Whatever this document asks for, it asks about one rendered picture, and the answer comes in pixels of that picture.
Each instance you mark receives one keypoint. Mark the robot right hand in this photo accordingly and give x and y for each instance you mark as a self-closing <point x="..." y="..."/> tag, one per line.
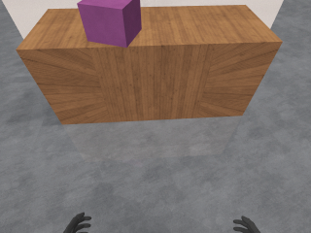
<point x="246" y="222"/>

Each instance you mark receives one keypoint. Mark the robot left hand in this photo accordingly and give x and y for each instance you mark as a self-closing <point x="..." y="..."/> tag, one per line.
<point x="74" y="225"/>

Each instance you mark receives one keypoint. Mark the carton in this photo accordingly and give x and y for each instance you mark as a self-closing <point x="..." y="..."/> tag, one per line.
<point x="111" y="22"/>

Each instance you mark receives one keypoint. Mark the pedestal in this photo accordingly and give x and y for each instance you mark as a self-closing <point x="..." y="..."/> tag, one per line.
<point x="186" y="62"/>

